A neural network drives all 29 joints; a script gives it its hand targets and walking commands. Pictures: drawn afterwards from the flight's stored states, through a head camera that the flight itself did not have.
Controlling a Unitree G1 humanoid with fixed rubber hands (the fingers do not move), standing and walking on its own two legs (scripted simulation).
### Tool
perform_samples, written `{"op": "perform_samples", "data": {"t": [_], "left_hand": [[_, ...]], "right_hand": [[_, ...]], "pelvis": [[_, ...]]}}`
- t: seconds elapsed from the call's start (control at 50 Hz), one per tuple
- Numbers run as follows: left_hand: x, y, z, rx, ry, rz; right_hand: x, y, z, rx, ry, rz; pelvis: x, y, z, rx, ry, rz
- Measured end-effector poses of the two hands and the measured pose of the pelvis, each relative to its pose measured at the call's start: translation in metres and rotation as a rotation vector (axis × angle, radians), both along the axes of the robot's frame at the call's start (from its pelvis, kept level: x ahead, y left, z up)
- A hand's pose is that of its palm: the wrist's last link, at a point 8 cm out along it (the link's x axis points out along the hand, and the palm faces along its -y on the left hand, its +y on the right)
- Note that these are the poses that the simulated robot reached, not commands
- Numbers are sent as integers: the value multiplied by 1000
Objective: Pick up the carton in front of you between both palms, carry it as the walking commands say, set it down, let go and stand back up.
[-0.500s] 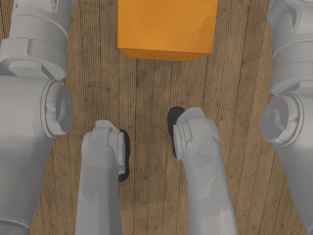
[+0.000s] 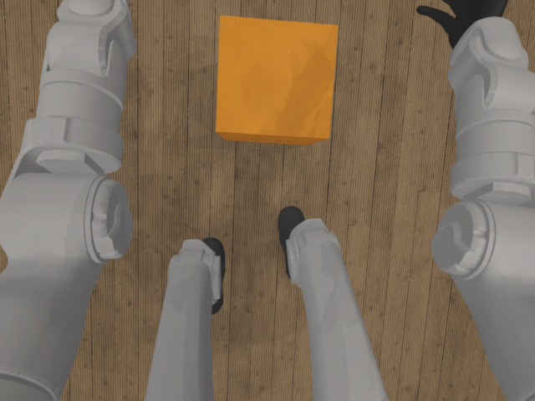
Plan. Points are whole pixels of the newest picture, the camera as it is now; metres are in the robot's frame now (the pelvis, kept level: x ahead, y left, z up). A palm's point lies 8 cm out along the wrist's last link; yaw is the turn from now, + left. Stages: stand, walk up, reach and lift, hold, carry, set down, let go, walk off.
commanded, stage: set down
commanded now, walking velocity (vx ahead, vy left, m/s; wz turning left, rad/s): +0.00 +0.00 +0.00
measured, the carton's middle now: (271, 93) +0.53 -0.09 -0.45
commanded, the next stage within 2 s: let go in 0.12 s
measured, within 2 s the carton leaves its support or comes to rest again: neither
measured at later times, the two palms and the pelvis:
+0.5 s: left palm (34, 70) +0.47 +0.13 +0.01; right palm out of the picture +0.42 -0.29 +0.01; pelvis +0.04 -0.01 +0.13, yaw +0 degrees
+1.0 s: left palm out of the picture +0.32 +0.20 +0.11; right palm out of the picture +0.25 -0.25 +0.12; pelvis +0.09 +0.00 +0.19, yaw -3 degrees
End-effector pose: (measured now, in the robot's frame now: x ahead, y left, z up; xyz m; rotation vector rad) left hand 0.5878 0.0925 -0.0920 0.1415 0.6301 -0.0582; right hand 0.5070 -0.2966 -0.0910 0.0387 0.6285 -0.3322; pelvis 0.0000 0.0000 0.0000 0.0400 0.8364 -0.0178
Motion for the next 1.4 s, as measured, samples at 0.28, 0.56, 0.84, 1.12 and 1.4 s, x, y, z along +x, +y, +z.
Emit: {"op": "perform_samples", "data": {"t": [0.28, 0.56, 0.84, 1.12, 1.4], "left_hand": [[-24, 10, 64, 41, 20, 21], [-130, 38, 118, 98, 79, 63], [-213, 77, 174, 96, 109, 33], [-292, 134, 217, 91, 125, 53], [-308, 150, 229, 85, 149, 63]], "right_hand": [[-17, 5, 62, -36, 40, 74], [-109, 3, 120, -94, 164, 234], [-207, 25, 180, -75, 180, 216], [-264, 65, 222, -75, 189, 231], [-252, 76, 223, -79, 194, 256]], "pelvis": [[11, -3, 72, -1, -38, -2], [44, -16, 136, -8, -228, -11], [74, -13, 176, -39, -473, -29], [100, 10, 200, -76, -770, -31], [107, 20, 201, -87, -892, -28]]}}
